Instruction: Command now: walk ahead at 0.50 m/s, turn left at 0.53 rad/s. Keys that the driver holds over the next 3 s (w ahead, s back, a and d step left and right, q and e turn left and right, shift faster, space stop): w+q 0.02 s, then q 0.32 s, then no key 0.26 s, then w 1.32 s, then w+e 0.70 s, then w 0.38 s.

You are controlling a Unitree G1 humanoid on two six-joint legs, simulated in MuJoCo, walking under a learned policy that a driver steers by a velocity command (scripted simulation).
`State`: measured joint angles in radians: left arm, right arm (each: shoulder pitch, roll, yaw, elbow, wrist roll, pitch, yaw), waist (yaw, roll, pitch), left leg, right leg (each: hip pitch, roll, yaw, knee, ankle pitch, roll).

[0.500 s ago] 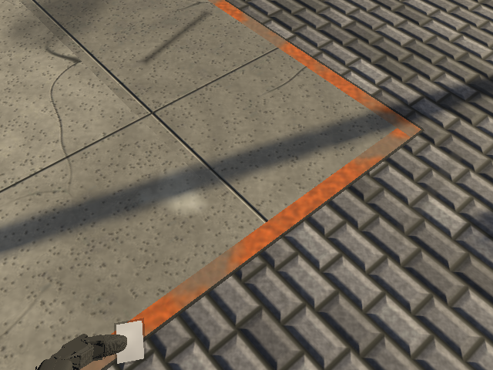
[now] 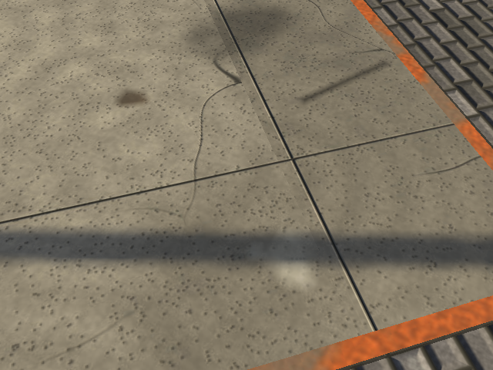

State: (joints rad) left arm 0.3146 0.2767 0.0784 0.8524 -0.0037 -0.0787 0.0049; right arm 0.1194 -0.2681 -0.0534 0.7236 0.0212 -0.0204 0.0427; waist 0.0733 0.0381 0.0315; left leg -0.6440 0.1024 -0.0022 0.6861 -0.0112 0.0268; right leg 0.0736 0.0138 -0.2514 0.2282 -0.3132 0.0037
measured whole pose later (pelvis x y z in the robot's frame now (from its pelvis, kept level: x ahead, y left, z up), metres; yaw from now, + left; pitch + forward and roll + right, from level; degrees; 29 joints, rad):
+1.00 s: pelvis +0.31 +0.07 +0.01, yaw +18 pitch +2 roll +0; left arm 0.22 0.29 0.05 0.79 -0.03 -0.06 -0.02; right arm 0.34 -0.27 -0.05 0.76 0.00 -0.06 0.00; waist -0.02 -0.03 -0.03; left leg -0.15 -0.02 -0.01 0.43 -0.32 0.04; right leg -0.45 -0.02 0.00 0.92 -0.42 -0.03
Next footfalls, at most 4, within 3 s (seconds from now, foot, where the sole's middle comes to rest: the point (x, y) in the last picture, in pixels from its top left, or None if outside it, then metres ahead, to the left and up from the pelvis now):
0.10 left None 0.22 0.12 -0.77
0.58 right None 0.35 -0.07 -0.77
0.88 left None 0.26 0.16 -0.77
1.28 right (266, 307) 0.65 0.02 -0.77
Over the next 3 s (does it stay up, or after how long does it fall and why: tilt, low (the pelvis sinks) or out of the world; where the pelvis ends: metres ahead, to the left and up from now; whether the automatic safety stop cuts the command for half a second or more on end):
stays up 1.39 0.29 0.00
